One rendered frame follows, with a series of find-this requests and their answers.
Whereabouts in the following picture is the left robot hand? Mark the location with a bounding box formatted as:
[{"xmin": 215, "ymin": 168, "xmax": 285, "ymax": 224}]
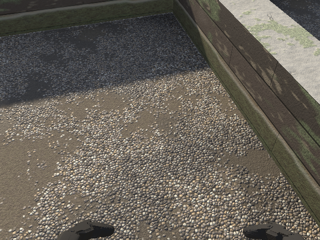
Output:
[{"xmin": 56, "ymin": 219, "xmax": 115, "ymax": 240}]

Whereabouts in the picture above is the right robot hand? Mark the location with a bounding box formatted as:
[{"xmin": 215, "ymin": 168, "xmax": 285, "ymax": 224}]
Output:
[{"xmin": 243, "ymin": 221, "xmax": 306, "ymax": 240}]

